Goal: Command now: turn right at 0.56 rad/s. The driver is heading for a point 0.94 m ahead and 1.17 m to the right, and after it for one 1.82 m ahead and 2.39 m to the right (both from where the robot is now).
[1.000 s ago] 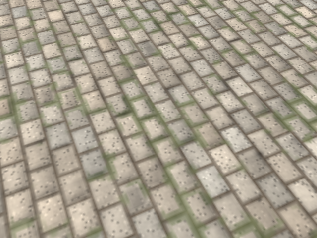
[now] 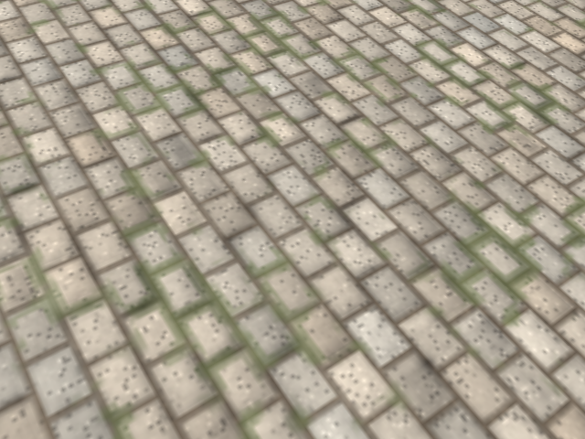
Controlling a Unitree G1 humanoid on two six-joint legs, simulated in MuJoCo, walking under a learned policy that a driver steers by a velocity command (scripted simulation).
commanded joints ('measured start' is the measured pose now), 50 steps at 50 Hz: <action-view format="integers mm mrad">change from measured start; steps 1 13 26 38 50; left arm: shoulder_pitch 45 -64 114 215 84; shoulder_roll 76 43 119 154 48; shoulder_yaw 16 -17 -5 9 -24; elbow -38 -122 -65 -22 -49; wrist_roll -6 -30 -19 -7 11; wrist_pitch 11 15 -79 -109 -68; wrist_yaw -14 -33 -2 16 -44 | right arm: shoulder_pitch -28 32 -44 -215 90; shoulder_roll -119 -203 -134 -124 -106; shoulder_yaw -29 -76 -65 -46 -44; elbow -78 -43 -64 -144 -36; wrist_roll -4 -6 -22 1 2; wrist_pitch -14 -7 -17 -52 -105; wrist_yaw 1 36 84 83 47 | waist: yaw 4 -47 5 39 -18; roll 192 256 -25 -59 177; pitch -36 -82 26 38 -2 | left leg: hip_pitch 101 118 -499 -298 120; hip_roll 231 317 76 19 273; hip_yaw -128 -31 -27 -36 -176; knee -96 11 543 179 -237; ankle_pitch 454 476 3 24 122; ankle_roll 150 143 -82 -79 85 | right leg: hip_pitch -71 184 473 408 -130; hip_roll -42 -83 -261 -268 -149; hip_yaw -34 -160 283 378 -4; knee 112 -369 -896 -762 108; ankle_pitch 1 -43 83 385 145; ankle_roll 35 -19 -254 -237 -81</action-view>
